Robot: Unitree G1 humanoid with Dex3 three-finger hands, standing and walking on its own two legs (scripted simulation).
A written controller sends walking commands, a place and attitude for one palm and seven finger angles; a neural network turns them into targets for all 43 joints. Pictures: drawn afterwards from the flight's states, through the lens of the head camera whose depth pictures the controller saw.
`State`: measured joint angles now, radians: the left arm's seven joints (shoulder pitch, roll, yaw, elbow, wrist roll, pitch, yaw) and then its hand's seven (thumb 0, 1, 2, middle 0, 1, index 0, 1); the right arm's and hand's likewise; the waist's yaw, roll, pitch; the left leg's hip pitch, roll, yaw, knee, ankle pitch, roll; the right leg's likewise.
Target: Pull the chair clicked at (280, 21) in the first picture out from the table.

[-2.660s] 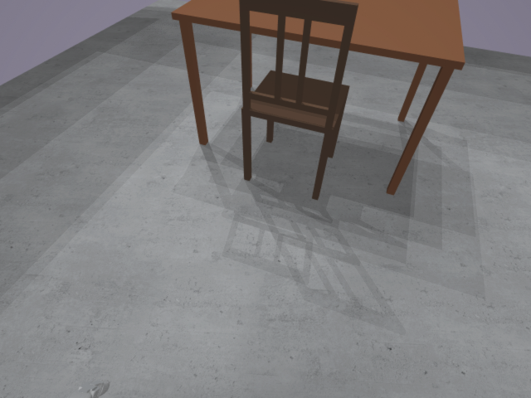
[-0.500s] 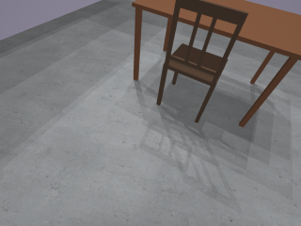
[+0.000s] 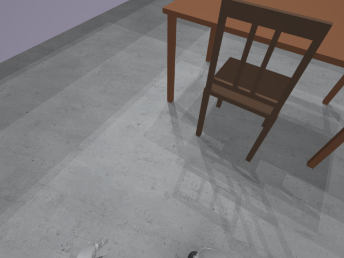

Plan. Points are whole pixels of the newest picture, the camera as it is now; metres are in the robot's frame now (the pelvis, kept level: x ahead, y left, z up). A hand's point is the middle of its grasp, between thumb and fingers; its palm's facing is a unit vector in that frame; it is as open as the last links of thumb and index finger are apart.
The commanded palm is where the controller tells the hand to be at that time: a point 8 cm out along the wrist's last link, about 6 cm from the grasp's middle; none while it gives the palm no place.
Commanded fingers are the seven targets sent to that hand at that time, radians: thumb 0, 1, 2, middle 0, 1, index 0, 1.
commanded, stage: walk to a spot facing it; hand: left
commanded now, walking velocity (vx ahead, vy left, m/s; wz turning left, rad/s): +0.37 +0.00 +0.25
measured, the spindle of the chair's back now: (243, 58) +0.92 -0.33 -0.06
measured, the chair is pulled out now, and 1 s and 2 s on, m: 0.00 0.00 0.00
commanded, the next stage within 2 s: turn to face it in 0.28 s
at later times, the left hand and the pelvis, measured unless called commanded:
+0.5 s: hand out of the picture +0.12 +0.22 -0.18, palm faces +0.24 -0.96 -0.16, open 7.4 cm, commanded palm none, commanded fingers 0.00 0.90 0.90 -0.20 -0.30 -0.20 -0.30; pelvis +0.22 +0.05 +0.00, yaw +8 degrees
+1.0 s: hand (103, 167) +0.40 +0.22 -0.14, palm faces -0.10 -0.95 -0.29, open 7.4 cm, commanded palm none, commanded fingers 0.00 0.90 0.90 -0.20 -0.30 -0.20 -0.30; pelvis +0.28 +0.03 +0.01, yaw -9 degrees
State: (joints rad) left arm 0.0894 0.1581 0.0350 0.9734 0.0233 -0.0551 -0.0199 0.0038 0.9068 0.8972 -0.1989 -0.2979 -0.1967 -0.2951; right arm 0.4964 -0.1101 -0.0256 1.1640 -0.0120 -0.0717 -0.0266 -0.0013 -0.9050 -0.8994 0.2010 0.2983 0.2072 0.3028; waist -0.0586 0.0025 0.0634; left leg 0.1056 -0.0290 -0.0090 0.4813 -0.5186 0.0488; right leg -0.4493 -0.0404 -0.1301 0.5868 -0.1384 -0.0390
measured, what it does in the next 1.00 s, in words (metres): walks ahead: left foot, then right foot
